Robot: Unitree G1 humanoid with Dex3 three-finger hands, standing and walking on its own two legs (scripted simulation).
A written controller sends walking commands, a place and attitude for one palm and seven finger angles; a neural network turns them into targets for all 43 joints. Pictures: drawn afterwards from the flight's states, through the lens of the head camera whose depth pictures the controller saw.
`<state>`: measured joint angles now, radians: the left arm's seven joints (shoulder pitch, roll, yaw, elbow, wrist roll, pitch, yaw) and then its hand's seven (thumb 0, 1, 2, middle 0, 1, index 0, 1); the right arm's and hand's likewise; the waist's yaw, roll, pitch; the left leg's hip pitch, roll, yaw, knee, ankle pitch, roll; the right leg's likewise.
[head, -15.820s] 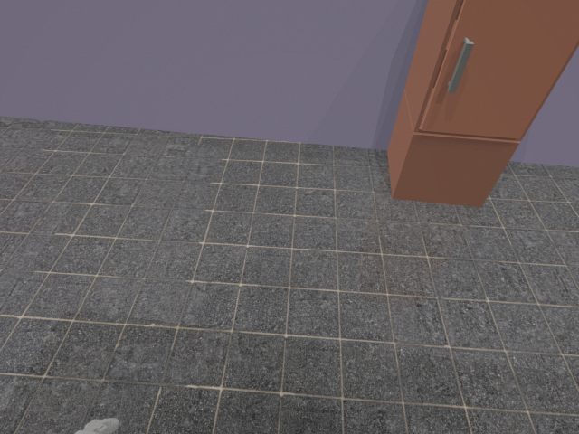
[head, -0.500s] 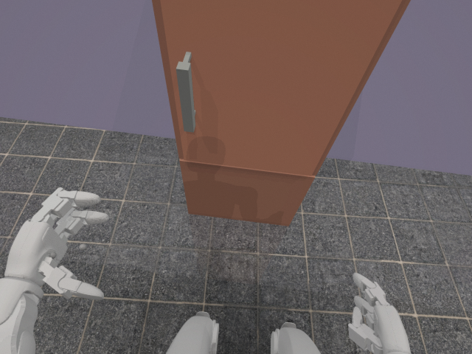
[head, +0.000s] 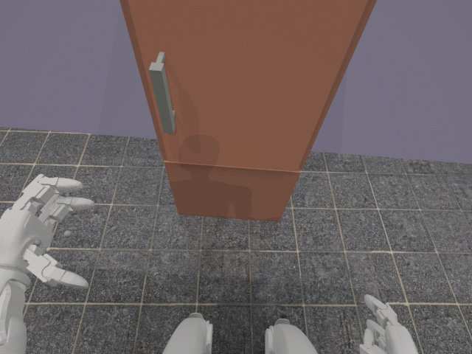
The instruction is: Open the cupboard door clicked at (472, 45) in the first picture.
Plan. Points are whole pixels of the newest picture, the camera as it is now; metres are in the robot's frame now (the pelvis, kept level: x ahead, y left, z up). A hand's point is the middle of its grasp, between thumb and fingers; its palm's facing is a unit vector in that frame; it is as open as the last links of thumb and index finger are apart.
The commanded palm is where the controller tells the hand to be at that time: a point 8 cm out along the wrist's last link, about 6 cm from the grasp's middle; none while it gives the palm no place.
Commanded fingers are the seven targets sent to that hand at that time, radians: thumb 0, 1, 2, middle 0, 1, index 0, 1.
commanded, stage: raise the hand with hooked fingers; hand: left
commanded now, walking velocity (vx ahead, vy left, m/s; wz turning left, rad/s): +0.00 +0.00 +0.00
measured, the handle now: (165, 95) +0.61 +0.19 +0.03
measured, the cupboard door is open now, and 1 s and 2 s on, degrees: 0 0 0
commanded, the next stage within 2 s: move the hooked fingers beside the handle in 0.22 s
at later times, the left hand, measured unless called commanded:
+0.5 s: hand (81, 224) +0.30 +0.26 +0.04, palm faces -0.01 -1.00 -0.04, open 14.0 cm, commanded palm +0.29 +0.31 +0.05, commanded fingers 0.00 -0.50 0.30 -0.30 -1.20 -0.30 -1.20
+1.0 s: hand (98, 177) +0.39 +0.27 +0.03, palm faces -0.03 -1.00 -0.01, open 14.0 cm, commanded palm +0.38 +0.31 +0.04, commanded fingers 0.00 -0.50 0.30 -0.30 -1.20 -0.30 -1.20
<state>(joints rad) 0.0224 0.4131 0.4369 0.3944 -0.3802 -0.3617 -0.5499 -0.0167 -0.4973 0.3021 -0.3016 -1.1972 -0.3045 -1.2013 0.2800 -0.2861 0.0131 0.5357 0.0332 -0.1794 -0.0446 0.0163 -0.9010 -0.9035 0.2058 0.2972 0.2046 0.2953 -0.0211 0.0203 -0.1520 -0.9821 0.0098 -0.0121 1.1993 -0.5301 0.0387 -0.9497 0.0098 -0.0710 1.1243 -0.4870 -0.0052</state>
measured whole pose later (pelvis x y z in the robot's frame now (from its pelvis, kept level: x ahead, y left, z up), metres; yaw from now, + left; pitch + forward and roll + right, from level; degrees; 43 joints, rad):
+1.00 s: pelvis +0.00 +0.00 -0.01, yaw -1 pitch +21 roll -4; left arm -0.42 0.49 0.45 0.79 -0.27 -0.38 -0.52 -0.02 -0.50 0.30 -0.30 -1.20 -0.30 -1.20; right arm 0.30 -0.29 0.02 0.60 0.03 -0.10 -0.05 0.01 -0.90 -0.90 0.21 0.30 0.20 0.30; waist -0.06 0.01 -0.14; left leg -1.07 0.02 -0.01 1.24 -0.54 0.04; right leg -1.04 0.02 -0.06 1.15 -0.49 0.00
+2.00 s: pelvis -0.01 +0.00 -0.04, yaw -3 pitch +30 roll -7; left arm -1.08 0.84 0.52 1.28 -0.06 -0.33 -0.46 -0.02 -0.50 0.30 -0.30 -1.20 -0.30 -1.20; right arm 0.35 -0.30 0.10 0.60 -0.01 0.06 -0.04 0.01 -0.90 -0.90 0.21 0.30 0.21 0.30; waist -0.23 0.04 -0.11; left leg -1.34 0.04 -0.04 1.37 -0.55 0.04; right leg -1.29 0.04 -0.10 1.24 -0.48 -0.01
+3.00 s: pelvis +0.00 +0.00 -0.03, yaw -3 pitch +30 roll -6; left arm -1.00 0.74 0.50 1.22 -0.08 -0.38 -0.41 -0.02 -0.50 0.30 -0.30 -1.20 -0.30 -1.20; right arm 0.34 -0.28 0.08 0.61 -0.01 0.09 -0.01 0.01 -0.90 -0.90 0.21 0.30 0.21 0.30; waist -0.21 0.04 -0.12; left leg -1.29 0.04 -0.04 1.33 -0.56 0.04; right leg -1.24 0.05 -0.09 1.21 -0.49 -0.01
